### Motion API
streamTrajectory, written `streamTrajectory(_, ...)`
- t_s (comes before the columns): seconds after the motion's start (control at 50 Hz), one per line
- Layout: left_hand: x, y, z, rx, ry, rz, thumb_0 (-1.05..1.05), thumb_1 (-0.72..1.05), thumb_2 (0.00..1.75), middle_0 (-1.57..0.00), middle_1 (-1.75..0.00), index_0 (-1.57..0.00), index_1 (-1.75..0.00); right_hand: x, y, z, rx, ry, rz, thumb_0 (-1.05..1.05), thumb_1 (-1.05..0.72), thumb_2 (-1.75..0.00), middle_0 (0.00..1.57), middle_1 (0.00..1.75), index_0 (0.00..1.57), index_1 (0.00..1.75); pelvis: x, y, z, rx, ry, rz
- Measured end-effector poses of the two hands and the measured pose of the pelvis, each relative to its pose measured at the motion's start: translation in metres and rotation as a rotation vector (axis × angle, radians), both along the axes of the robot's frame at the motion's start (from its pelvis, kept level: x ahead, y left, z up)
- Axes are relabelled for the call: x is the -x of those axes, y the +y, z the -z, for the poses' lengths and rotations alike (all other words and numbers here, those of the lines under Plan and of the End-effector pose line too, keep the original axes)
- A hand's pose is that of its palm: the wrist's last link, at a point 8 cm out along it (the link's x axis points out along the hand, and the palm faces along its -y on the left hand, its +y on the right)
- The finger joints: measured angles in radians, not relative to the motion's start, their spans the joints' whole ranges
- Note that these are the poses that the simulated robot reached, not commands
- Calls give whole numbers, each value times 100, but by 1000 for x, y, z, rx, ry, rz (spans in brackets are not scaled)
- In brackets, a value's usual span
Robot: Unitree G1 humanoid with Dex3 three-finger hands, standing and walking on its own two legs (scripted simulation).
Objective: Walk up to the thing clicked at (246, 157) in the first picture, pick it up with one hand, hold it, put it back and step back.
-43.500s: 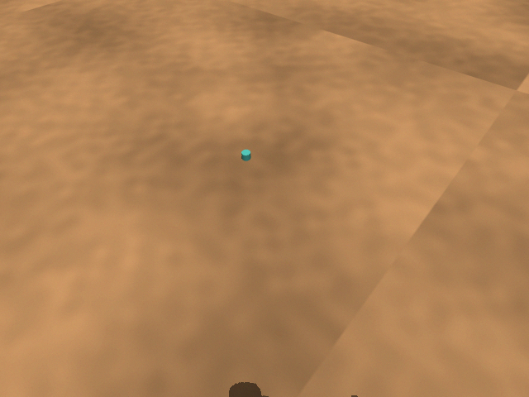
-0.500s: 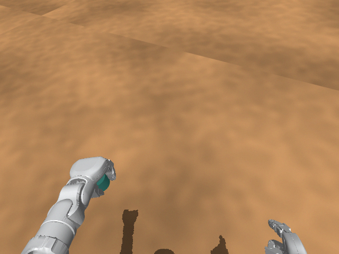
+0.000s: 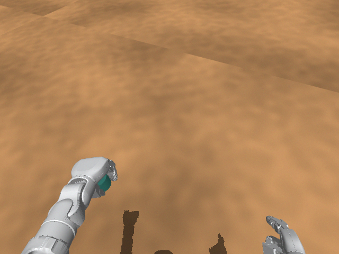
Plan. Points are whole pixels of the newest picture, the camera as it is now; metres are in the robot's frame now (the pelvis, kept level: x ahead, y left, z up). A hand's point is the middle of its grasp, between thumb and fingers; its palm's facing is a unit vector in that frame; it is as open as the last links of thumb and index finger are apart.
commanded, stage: hold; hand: left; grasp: from above
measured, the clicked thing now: (100, 181) +0.32 +0.22 -0.06
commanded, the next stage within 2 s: crouch in 0.28 s
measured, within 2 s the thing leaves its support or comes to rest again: neither
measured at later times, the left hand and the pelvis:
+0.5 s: hand (97, 185) +0.30 +0.22 -0.04, palm faces -0.43 -0.06 -0.90, open 6.6 cm; pelvis +0.01 +0.00 +0.00, yaw +0 degrees
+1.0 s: hand (113, 200) +0.33 +0.23 -0.23, palm faces -0.41 +0.04 -0.91, open 6.5 cm; pelvis -0.03 +0.01 -0.12, yaw +1 degrees
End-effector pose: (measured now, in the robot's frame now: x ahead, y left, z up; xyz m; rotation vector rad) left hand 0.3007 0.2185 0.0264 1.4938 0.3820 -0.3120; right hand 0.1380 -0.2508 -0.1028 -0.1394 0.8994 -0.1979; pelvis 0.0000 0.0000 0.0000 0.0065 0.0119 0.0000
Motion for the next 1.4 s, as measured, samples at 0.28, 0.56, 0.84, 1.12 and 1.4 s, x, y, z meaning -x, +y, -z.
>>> streamTrajectory(0.28,-4,3,0,-9,-5,-7,1,37,40,-73,-52,-93,-55,4,0,3,-2,32,7,1,-91,-90,20,30,20,30,-3,1,-1,1,4,-1)
streamTrajectory(0.56,-1,3,15,-1,14,-9,1,38,38,-73,-52,-93,-54,-1,-1,2,0,40,9,1,-91,-90,20,30,20,30,-7,1,-1,0,16,-5)
streamTrajectory(0.84,-12,12,111,-70,0,21,1,39,34,-75,-50,-97,-50,33,-18,48,86,177,-15,1,-90,-90,20,30,20,30,11,2,47,23,217,-29)
streamTrajectory(1.12,-48,9,258,-92,-33,37,0,39,35,-75,-50,-97,-50,123,-20,182,133,371,55,1,-90,-90,20,29,20,30,44,12,174,53,482,-19)
streamTrajectory(1.4,-53,16,388,-54,40,1,0,38,35,-76,-48,-98,-49,149,-4,291,92,435,-3,1,-90,-90,20,29,20,30,67,8,274,69,599,-15)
